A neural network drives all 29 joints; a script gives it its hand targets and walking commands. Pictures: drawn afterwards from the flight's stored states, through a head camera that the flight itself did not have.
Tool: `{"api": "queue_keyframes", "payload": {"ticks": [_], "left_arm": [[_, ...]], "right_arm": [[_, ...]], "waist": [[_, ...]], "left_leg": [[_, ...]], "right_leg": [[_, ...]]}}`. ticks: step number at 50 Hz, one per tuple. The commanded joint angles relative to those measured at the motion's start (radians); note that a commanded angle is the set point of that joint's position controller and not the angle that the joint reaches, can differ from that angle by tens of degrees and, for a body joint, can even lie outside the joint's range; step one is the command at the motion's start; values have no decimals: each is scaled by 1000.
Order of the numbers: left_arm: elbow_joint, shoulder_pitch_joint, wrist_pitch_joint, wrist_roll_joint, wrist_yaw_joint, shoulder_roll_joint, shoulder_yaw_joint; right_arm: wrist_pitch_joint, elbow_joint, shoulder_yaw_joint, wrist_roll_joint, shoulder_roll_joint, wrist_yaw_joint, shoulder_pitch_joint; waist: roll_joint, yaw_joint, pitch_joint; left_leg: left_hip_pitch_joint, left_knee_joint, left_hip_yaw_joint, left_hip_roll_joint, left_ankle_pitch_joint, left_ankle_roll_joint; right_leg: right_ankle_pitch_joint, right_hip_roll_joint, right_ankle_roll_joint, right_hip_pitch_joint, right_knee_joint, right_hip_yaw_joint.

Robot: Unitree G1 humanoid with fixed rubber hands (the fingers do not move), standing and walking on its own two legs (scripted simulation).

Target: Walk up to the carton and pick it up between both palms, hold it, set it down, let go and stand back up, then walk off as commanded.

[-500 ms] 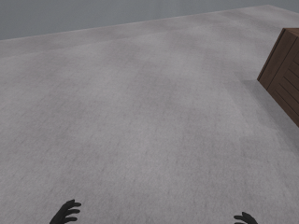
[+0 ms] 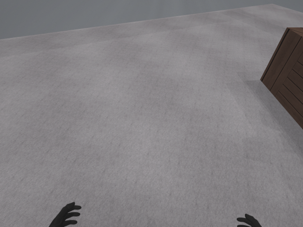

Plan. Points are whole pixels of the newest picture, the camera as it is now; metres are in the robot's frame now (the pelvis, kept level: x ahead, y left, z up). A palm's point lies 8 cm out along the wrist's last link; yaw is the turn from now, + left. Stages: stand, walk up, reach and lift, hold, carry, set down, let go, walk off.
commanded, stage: stand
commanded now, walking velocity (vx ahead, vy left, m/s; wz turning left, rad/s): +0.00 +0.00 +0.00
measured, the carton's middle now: out of the picture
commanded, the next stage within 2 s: none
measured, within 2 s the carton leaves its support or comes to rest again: neither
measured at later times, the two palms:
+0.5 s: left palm out of the picture +0.15 +0.27 -0.07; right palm out of the picture +0.14 -0.26 -0.08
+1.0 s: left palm out of the picture +0.15 +0.27 -0.08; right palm out of the picture +0.14 -0.26 -0.08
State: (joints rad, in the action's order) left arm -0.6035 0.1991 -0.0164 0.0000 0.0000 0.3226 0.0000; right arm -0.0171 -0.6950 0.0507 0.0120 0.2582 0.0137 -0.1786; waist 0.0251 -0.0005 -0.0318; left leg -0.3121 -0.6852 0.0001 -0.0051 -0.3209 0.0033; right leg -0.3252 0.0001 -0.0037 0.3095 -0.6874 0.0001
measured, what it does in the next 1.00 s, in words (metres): stands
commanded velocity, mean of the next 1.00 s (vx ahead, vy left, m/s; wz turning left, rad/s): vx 0.00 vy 0.00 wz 0.00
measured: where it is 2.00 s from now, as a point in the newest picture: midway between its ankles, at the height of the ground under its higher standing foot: outside the picture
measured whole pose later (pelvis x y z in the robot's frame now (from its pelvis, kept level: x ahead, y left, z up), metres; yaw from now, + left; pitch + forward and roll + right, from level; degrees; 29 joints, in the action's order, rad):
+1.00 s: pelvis +0.00 +0.00 +0.00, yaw +0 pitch -3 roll +0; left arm -0.64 0.20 -0.02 0.00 0.00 0.32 0.00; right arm -0.02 -0.74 0.05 0.01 0.26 0.01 -0.16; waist 0.02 0.00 -0.03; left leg -0.31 -0.67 0.00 -0.01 -0.31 0.00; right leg -0.32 0.00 0.00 0.31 -0.67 0.00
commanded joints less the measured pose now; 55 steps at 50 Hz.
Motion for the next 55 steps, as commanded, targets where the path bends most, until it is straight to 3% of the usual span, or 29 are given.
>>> {"api": "queue_keyframes", "payload": {"ticks": [1,3,7,8,22,24,26,55], "left_arm": [[21,-67,-37,-3,2,217,81],[17,-49,-38,-5,1,213,79],[15,-59,-38,-2,-1,227,84],[16,-62,-39,-4,0,216,82],[6,-57,-37,-4,-1,222,81],[3,-67,-35,-2,0,216,78],[-2,-53,-36,-5,1,217,79],[-32,-64,-39,-6,0,221,81]], "right_arm": [[-35,72,52,-18,253,-1,87],[-34,72,53,-18,264,-2,100],[-36,67,53,-20,258,-3,91],[-35,63,52,-20,262,-2,92],[-32,49,49,-21,261,-2,100],[-31,45,51,-21,259,-3,92],[-32,47,52,-20,267,-2,107],[-34,18,52,-21,264,-2,108]], "waist": [[-29,2,12],[-39,-13,20],[-19,-2,18],[-37,-4,28],[-30,-8,15],[-19,3,24],[-36,-9,22],[-31,-1,49]], "left_leg": [[37,236,135,-102,40,-43],[27,246,146,-111,41,-47],[29,244,140,-107,47,-44],[34,243,141,-105,40,-44],[33,247,143,-109,38,-44],[42,249,144,-108,22,-45],[34,254,144,-110,31,-44],[55,255,136,-107,54,-42]], "right_leg": [[85,120,-36,-45,235,145],[95,114,-35,-62,224,133],[109,116,-33,-64,229,139],[96,118,-34,-63,231,142],[84,121,-37,-55,243,150],[75,122,-36,-53,246,147],[80,118,-36,-61,242,142],[107,125,-36,-73,253,146]]}}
